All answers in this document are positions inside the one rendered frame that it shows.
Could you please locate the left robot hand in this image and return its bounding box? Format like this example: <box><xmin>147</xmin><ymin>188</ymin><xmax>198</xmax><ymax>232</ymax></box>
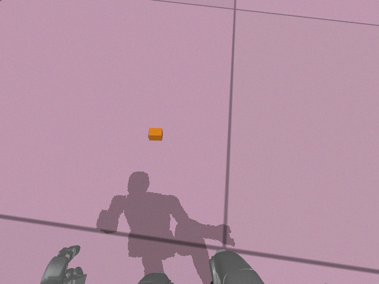
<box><xmin>40</xmin><ymin>245</ymin><xmax>87</xmax><ymax>284</ymax></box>

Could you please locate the small box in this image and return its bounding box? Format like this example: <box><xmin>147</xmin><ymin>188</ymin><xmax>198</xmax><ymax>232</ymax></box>
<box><xmin>149</xmin><ymin>128</ymin><xmax>163</xmax><ymax>141</ymax></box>

